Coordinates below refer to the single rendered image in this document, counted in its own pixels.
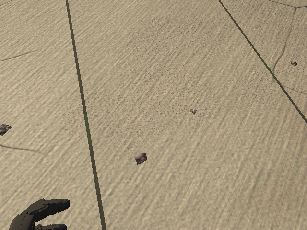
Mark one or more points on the left robot hand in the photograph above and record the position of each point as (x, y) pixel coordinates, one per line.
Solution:
(38, 211)

